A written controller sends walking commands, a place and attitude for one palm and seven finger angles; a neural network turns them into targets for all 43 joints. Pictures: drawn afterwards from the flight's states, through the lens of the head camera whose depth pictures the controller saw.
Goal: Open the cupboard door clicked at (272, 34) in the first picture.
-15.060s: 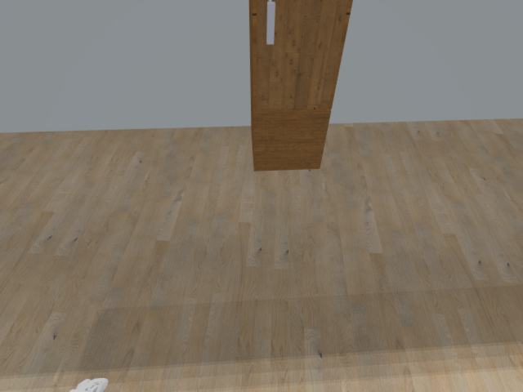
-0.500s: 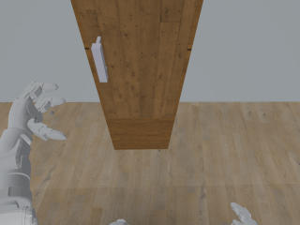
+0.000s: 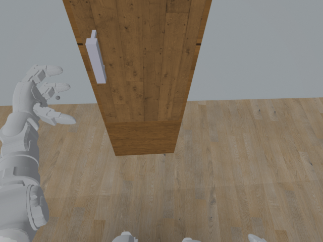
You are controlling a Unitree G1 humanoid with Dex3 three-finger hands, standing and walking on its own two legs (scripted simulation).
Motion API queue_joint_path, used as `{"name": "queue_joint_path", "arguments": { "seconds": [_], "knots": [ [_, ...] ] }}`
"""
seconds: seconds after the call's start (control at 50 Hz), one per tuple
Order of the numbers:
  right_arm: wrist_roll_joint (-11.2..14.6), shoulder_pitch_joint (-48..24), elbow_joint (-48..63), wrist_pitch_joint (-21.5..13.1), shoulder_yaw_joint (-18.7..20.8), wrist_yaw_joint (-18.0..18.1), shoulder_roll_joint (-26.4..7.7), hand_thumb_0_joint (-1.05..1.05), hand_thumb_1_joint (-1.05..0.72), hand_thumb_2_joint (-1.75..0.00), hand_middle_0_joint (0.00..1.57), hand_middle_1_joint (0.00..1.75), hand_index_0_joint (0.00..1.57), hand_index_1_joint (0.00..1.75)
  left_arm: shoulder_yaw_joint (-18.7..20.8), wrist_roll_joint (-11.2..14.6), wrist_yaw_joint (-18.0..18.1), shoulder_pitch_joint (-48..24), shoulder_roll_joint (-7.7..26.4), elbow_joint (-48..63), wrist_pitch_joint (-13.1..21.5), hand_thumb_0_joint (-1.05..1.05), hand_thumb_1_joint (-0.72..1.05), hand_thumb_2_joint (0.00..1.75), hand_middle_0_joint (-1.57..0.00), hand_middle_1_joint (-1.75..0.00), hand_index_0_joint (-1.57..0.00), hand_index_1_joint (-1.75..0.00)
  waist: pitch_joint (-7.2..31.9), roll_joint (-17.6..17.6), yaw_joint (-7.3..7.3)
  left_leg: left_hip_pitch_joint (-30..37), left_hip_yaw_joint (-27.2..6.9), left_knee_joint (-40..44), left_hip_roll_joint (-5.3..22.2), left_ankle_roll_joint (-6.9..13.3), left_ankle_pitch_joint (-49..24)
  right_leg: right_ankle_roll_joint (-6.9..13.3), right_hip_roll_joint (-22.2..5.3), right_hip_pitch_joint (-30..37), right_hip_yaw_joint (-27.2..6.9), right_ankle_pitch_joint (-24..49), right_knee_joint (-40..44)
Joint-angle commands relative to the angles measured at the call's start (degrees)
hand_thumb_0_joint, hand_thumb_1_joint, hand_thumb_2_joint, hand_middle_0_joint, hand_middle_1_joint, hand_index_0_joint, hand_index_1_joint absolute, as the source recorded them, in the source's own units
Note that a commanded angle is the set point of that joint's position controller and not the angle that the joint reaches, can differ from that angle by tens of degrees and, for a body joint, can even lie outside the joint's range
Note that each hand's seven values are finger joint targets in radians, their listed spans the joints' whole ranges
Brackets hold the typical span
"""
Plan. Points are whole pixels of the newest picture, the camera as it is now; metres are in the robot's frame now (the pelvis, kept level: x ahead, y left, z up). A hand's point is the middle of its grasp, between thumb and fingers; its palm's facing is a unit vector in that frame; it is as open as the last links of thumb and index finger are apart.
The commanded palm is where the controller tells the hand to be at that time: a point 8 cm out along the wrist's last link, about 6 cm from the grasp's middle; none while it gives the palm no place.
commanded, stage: move the hooked fingers beside the handle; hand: left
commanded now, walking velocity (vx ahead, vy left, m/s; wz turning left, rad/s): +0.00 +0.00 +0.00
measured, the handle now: (98, 57) +0.61 +0.18 +0.08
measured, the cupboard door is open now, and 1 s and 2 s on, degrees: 0 0 0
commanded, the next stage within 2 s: slide the fingers in behind the handle in 1.70 s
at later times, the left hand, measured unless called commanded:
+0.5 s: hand (69, 74) +0.51 +0.24 +0.10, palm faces +0.05 -1.00 -0.03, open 14.0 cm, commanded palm +0.50 +0.28 +0.09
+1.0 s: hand (69, 71) +0.54 +0.25 +0.08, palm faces +0.06 -1.00 -0.01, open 14.0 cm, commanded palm +0.52 +0.29 +0.09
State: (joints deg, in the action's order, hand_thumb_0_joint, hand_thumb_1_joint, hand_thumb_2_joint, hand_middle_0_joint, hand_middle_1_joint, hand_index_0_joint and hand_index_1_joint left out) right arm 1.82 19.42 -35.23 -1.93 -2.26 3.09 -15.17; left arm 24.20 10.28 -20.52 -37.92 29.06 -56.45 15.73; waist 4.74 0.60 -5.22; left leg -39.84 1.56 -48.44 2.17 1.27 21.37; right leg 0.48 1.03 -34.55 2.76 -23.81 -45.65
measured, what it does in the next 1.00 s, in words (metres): stands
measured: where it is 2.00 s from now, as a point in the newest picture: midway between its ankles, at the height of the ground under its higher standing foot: outside the picture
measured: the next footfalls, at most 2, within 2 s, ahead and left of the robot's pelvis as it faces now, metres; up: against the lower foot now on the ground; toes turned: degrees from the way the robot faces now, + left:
none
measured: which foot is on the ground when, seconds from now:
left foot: down 0.00-1.00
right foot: down 0.00-1.00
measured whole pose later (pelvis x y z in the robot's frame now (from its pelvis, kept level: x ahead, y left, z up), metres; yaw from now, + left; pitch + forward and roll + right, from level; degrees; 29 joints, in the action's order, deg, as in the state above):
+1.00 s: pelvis +0.02 +0.01 -0.01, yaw -3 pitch +22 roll -4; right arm -0.8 27.8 -34.6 6.0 -2.8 0.6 -15.4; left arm 30.1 3.3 -19.7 -55.2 41.3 -70.6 16.1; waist 5.2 1.5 -11.5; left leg -51.4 1.6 -53.5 4.4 1.7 24.2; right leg 0.1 3.2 -45.1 2.2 -24.4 -47.5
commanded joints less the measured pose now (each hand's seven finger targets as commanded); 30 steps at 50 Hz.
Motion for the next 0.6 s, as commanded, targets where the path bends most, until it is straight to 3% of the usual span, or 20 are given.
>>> {"name": "queue_joint_path", "arguments": {
  "seconds": [0.0,0.02,0.12,0.18,0.28,0.34,0.36,0.44,0.5,0.54,0.58],
  "knots": [
    [-0.32,6.14,4.25,-0.8,4.06,0.36,-10.18,0.0,-0.9,-0.9,0.2,0.3,0.2,0.3,2.45,-0.01,0.13,-25.68,17.63,11.16,5.93,0.0,-0.5,0.3,-0.3,-1.2,-0.3,-1.2,21.87,6.99,-0.29,19.55,-3.52,3.77,-0.68,0.33,-21.46,0.54,1.71,0.58,-0.91,20.31,3.59],
    [-0.44,6.54,4.19,-0.59,4.2,0.21,-10.07,0.0,-0.9,-0.9,0.2,0.3,0.2,0.3,1.16,0.21,-0.09,-26.66,15.84,11.21,6.68,0.0,-0.5,0.3,-0.3,-1.2,-0.3,-1.2,22.43,7.06,-0.9,20.44,-3.75,3.17,-0.57,0.37,-22.35,0.62,1.99,-0.28,-0.93,20.37,3.32],
    [-0.34,7.91,2.54,0.61,4.16,0.52,-10.89,0.0,-0.9,-0.9,0.2,0.3,0.2,0.3,2.2,0.7,-0.91,-31.17,17.77,4.02,6.76,0.0,-0.5,0.3,-0.3,-1.2,-0.3,-1.2,20.37,3.45,-2.46,16.21,-3.63,2.88,-0.61,0.81,-17.58,0.35,2.1,-0.97,-1.19,18.06,3.83],
    [-0.51,8.74,2.07,1.14,4.03,0.48,-11.07,0.0,-0.9,-0.9,0.2,0.3,0.2,0.3,1.57,-0.95,-0.6,-33.62,18.95,2.18,6.06,0.0,-0.5,0.3,-0.3,-1.2,-0.3,-1.2,20.6,6.51,-2.97,16.19,-3.96,2.72,-0.55,0.74,-16.75,0.27,1.87,-3.37,-1.17,16.4,3.61],
    [-0.97,10.6,1.7,2.0,3.89,0.29,-11.28,0.0,-0.9,-0.9,0.2,0.3,0.2,0.3,3.5,-2.13,0.8,-38.08,22.67,0.84,6.8,0.0,-0.5,0.3,-0.3,-1.2,-0.3,-1.2,23.37,6.18,-3.7,15.28,-4.0,1.55,-0.49,0.93,-17.33,0.03,2.12,-3.03,-1.55,16.98,3.1],
    [-1.09,11.54,1.54,2.49,3.62,0.42,-11.79,0.0,-0.9,-0.9,0.2,0.3,0.2,0.3,5.33,-3.06,1.19,-40.95,26.84,-1.63,6.9,0.0,-0.5,0.3,-0.3,-1.2,-0.3,-1.2,23.39,6.06,-4.35,12.26,-3.79,0.77,-0.46,1.22,-15.92,-0.17,2.19,-2.67,-2.22,16.61,2.86],
    [-1.1,11.77,1.53,2.6,3.53,0.39,-11.66,0.0,-0.9,-0.9,0.2,0.3,0.2,0.3,4.4,-3.65,1.21,-41.92,26.51,-2.51,6.72,0.0,-0.5,0.3,-0.3,-1.2,-0.3,-1.2,22.69,6.34,-5.0,11.91,-3.79,0.66,-0.47,1.25,-15.88,-0.23,2.16,-3.02,-2.14,16.69,2.81],
    [-1.6,13.27,1.47,3.23,3.53,0.05,-11.83,0.0,-0.9,-0.9,0.2,0.3,0.2,0.3,3.45,-5.17,1.27,-43.82,26.7,-3.33,6.75,0.0,-0.5,0.3,-0.3,-1.2,-0.3,-1.2,25.37,11.0,-5.35,14.8,-4.32,-0.39,-0.12,0.89,-18.3,0.07,2.34,-6.43,-1.71,16.52,1.99],
    [-1.78,14.5,1.21,3.64,3.37,-0.15,-12.25,0.0,-0.9,-0.9,0.2,0.3,0.2,0.3,3.4,-5.01,1.14,-44.87,26.84,-7.08,5.2,0.0,-0.5,0.3,-0.3,-1.2,-0.3,-1.2,23.77,8.91,-6.42,12.39,-4.31,-0.79,0.04,1.09,-17.27,-0.13,2.58,-6.88,-1.63,15.94,2.3],
    [-1.89,15.59,1.21,4.08,3.33,0.13,-12.78,0.0,-0.9,-0.9,0.2,0.3,0.2,0.3,5.19,-5.08,0.9,-45.98,29.73,-8.43,4.41,0.0,-0.5,0.3,-0.3,-1.2,-0.3,-1.2,24.96,6.6,-6.94,10.99,-4.29,-1.42,0.11,1.4,-18.22,-0.36,2.63,-6.0,-1.76,17.52,1.97],
    [-1.94,16.07,1.21,4.22,3.08,0.06,-12.64,0.0,-0.9,-0.9,0.2,0.3,0.2,0.3,4.08,-5.77,0.98,-48.7,29.61,-9.08,3.69,0.0,-0.5,0.3,-0.3,-1.2,-0.3,-1.2,23.94,7.89,-7.89,9.93,-4.08,-1.72,0.07,1.51,-17.78,-0.52,2.58,-6.85,-1.92,17.37,2.13]
  ]
}}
